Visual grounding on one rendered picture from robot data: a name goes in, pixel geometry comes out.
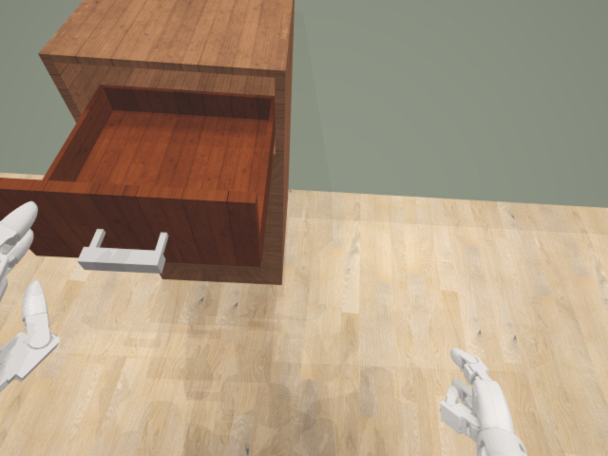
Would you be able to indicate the left robot hand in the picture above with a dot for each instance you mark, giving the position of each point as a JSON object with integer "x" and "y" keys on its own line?
{"x": 20, "y": 356}

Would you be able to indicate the handle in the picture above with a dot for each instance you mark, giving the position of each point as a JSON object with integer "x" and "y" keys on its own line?
{"x": 122, "y": 260}

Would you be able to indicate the right robot forearm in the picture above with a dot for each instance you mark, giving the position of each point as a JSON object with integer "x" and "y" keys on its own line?
{"x": 499, "y": 442}

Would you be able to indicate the cabinet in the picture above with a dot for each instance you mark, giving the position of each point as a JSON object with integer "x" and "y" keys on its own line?
{"x": 229, "y": 46}

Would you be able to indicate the right robot hand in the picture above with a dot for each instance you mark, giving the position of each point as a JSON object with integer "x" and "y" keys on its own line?
{"x": 484, "y": 404}

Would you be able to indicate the drawer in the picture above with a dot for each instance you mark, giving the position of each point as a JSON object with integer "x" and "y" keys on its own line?
{"x": 196, "y": 165}

